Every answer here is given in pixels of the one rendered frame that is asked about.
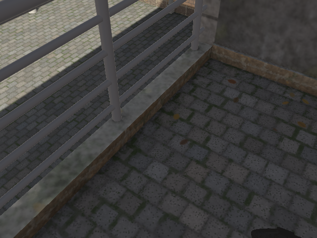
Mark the right robot hand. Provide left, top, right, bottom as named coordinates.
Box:
left=251, top=227, right=301, bottom=238

